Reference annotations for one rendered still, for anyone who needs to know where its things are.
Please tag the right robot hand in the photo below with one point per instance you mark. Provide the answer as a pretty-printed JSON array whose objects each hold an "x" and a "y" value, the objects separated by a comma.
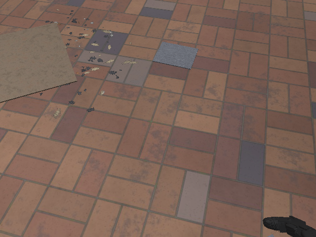
[{"x": 291, "y": 225}]

